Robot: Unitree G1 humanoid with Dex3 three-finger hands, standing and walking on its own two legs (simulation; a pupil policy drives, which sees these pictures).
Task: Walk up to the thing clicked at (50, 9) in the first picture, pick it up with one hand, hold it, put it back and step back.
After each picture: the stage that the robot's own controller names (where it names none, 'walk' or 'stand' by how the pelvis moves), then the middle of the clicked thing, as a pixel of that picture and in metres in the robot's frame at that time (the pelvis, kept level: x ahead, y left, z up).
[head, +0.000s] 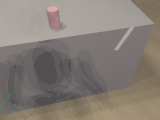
stand; (53, 18) +0.84 +0.19 +0.00
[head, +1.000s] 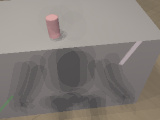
rise first; (53, 26) +0.75 +0.22 +0.01
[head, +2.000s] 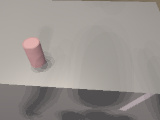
stand; (34, 53) +0.49 +0.24 +0.02
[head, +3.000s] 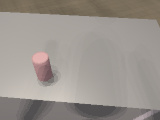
stand; (42, 67) +0.46 +0.20 -0.01
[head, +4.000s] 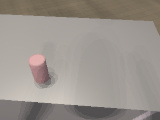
stand; (39, 69) +0.46 +0.21 -0.01
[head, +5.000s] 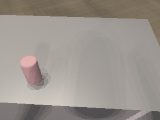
stand; (31, 70) +0.45 +0.24 -0.01
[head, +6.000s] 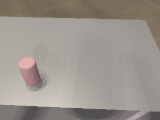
stand; (30, 72) +0.44 +0.24 -0.01
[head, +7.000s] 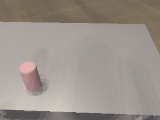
rise first; (30, 76) +0.43 +0.25 -0.01
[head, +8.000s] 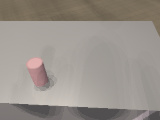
go down; (37, 72) +0.45 +0.24 -0.01
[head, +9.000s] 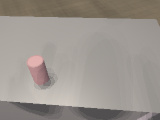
go down; (38, 70) +0.44 +0.24 +0.00
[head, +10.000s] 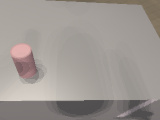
go down; (24, 61) +0.44 +0.22 +0.04
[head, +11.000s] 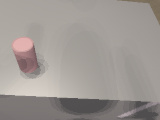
approach; (26, 55) +0.44 +0.21 +0.05
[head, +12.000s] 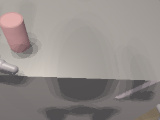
close in; (16, 33) +0.49 +0.22 +0.08
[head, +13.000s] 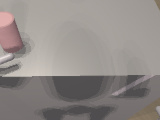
lift; (7, 33) +0.49 +0.23 +0.09
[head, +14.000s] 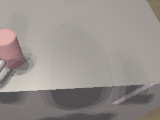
lift; (9, 50) +0.44 +0.22 +0.08
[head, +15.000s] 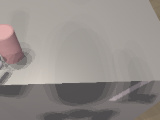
lift; (8, 45) +0.46 +0.23 +0.08
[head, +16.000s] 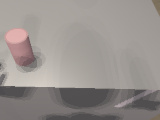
lift; (20, 48) +0.45 +0.22 +0.07
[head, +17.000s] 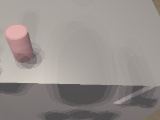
lift; (20, 44) +0.46 +0.21 +0.07
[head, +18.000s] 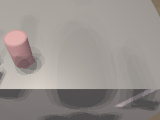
lift; (19, 50) +0.44 +0.21 +0.07
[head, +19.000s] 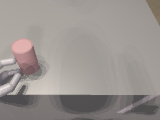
lift; (26, 57) +0.44 +0.21 +0.06
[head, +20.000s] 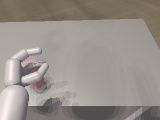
close; (33, 74) +0.44 +0.22 +0.02
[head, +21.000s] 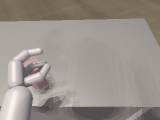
close; (36, 74) +0.44 +0.22 +0.01
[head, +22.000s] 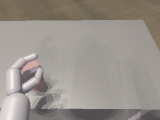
stand; (34, 76) +0.43 +0.22 +0.00
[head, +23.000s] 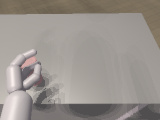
stand; (31, 71) +0.44 +0.22 +0.00
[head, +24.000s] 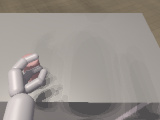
stand; (32, 69) +0.44 +0.22 +0.00
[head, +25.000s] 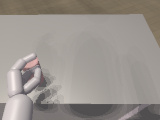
stand; (33, 71) +0.44 +0.22 +0.00
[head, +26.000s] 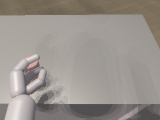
stand; (32, 71) +0.44 +0.22 +0.00
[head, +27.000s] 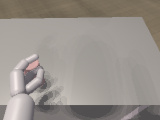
stand; (33, 73) +0.44 +0.22 +0.00
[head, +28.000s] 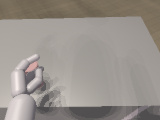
stand; (32, 74) +0.43 +0.22 +0.00
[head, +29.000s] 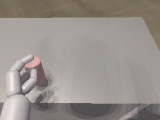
stand; (35, 71) +0.45 +0.22 +0.00
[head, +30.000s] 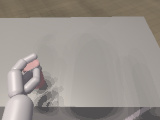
stand; (33, 74) +0.43 +0.22 +0.00
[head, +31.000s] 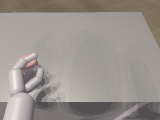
stand; (31, 69) +0.44 +0.23 +0.00
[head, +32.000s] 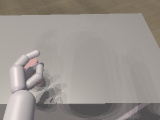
stand; (32, 71) +0.44 +0.22 +0.00
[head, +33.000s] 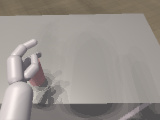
stand; (34, 71) +0.44 +0.22 +0.00
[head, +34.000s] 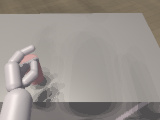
stand; (32, 69) +0.44 +0.22 +0.01
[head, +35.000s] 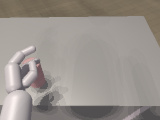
stand; (34, 73) +0.44 +0.22 +0.00
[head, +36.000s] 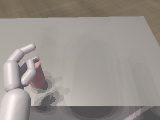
stand; (34, 73) +0.43 +0.22 +0.00
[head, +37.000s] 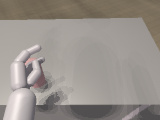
stand; (34, 73) +0.44 +0.22 +0.00
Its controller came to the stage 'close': yes
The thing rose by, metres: 0.00
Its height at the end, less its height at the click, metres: +0.00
